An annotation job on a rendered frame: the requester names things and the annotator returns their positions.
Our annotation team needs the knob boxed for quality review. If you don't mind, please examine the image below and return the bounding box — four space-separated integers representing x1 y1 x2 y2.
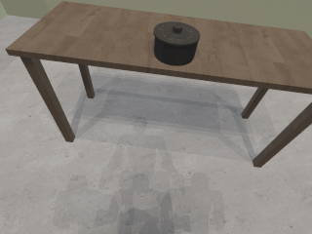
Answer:
173 23 183 32

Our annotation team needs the lid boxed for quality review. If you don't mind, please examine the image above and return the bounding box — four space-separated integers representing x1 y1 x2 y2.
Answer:
153 21 201 47

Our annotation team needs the table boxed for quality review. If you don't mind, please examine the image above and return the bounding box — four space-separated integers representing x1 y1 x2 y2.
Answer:
5 1 312 168

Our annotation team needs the pot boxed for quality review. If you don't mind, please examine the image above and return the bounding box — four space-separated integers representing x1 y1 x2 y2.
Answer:
154 37 198 66

